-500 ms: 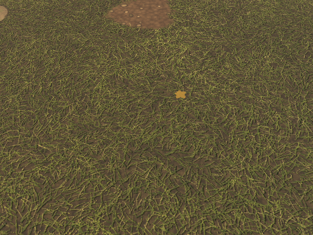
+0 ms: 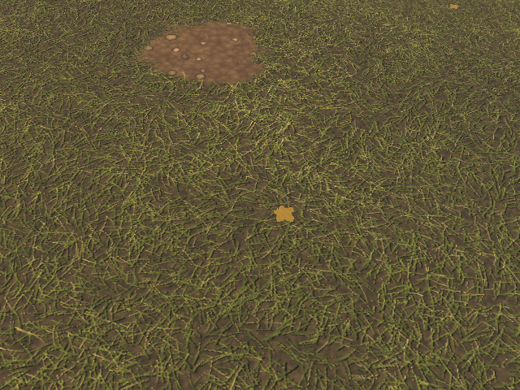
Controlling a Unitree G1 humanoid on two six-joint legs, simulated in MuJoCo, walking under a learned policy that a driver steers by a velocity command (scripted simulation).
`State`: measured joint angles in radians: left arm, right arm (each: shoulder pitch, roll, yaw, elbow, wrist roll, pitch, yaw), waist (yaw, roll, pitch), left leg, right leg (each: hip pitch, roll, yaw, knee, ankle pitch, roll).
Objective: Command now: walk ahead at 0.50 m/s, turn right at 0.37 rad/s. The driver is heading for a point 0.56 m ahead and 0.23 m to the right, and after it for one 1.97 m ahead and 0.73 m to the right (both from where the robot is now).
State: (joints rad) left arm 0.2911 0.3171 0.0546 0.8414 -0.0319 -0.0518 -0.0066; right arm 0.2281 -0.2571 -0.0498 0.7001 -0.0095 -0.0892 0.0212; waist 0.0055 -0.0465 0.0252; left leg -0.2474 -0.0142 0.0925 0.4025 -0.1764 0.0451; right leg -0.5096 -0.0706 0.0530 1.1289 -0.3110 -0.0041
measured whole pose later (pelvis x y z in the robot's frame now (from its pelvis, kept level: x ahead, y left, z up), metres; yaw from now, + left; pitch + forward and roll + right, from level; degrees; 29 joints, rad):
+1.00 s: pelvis +0.50 -0.10 -0.01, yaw -36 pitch +1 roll +1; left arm 0.26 0.33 0.08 0.67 -0.02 0.05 0.04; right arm 0.08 -0.25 -0.04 0.68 -0.03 -0.05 0.00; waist 0.02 -0.04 0.07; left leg -0.38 0.00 0.05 0.47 -0.12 0.03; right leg -0.50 0.01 0.06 1.19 -0.49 0.07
